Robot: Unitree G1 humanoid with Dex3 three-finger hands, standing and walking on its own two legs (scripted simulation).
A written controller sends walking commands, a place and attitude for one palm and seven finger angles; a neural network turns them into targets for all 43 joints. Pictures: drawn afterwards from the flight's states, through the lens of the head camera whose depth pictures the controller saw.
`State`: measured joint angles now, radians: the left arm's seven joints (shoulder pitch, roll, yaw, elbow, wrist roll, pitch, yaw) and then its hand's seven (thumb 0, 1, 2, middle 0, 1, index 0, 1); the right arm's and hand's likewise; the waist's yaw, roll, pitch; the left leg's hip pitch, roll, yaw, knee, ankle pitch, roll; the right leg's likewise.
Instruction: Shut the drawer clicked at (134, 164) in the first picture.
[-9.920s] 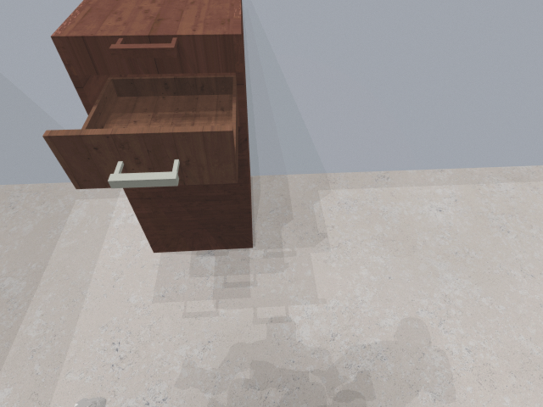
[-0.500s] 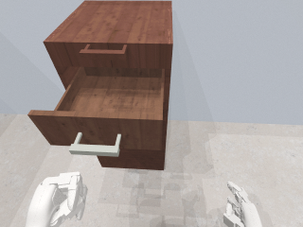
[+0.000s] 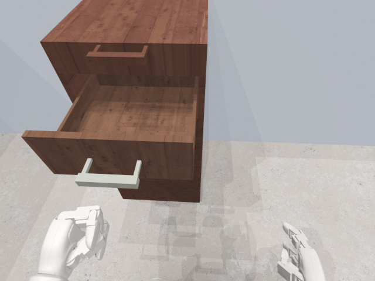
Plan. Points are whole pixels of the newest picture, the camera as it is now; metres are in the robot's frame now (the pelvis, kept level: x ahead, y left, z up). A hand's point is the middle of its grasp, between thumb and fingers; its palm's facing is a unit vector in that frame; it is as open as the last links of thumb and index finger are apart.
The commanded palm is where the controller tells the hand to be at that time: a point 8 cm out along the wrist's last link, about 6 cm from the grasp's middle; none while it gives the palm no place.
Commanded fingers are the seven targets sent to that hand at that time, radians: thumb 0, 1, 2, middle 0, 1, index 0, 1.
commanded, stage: bring the fist close to the handle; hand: left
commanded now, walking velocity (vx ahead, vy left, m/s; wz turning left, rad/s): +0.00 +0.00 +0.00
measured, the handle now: (110, 172) +0.35 +0.21 +0.02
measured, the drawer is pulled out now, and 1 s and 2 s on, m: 0.24 0.24 0.17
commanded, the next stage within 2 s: push the drawer shut in 1.02 s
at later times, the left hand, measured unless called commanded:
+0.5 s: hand (114, 223) +0.23 +0.16 +0.03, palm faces -0.03 -1.00 -0.05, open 3.3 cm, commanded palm +0.21 +0.22 +0.03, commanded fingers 0.00 0.90 0.90 -1.40 -1.60 -1.40 -1.60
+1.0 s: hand (117, 219) +0.24 +0.17 +0.01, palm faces -0.03 -1.00 -0.05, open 3.3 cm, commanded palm +0.22 +0.23 +0.02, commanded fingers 0.00 0.90 0.90 -1.40 -1.60 -1.40 -1.60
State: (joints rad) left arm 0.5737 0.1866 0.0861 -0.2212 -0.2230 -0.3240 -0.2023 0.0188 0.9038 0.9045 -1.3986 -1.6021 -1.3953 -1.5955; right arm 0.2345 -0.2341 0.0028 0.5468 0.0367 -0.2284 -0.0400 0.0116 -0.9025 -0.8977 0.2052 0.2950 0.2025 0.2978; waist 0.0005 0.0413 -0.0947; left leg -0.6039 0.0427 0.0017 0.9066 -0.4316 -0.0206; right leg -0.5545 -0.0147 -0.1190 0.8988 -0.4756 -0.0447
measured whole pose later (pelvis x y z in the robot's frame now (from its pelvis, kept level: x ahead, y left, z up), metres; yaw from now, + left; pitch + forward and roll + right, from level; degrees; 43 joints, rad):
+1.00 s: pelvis -0.01 +0.02 -0.03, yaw -1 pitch +15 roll -1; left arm 0.30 0.18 0.06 0.01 -0.18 -0.38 -0.12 0.02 0.90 0.90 -1.40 -1.60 -1.39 -1.60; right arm 0.23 -0.24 0.01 0.51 0.01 -0.11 -0.02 0.01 -0.90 -0.90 0.21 0.30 0.20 0.30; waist -0.03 0.03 -0.13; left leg -0.88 0.04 0.02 1.12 -0.50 0.01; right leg -0.83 -0.02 -0.10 1.10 -0.53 -0.03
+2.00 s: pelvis -0.02 +0.02 -0.03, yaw -1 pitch +16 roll -1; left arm -0.21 0.23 0.14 0.45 -0.16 -0.39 -0.11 -0.02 0.84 0.92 -1.40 -1.60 -1.40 -1.60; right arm 0.23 -0.25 0.02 0.60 0.02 -0.06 -0.02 0.01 -0.90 -0.90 0.21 0.29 0.20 0.30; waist -0.05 0.02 -0.12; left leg -0.90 0.04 0.02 1.09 -0.47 0.00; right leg -0.85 -0.02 -0.09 1.07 -0.50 -0.03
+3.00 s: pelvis -0.02 +0.02 -0.04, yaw -3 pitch +21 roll -2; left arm -0.74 0.36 0.33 1.02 -0.08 -0.46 -0.13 -0.01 0.83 0.90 -1.40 -1.60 -1.40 -1.60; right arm 0.32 -0.25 0.02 0.64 -0.01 0.04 0.01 0.00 -0.91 -0.90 0.21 0.29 0.20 0.30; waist -0.14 0.03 -0.12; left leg -1.02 0.06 0.04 1.12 -0.48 0.02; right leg -0.98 -0.01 -0.07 1.09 -0.49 -0.02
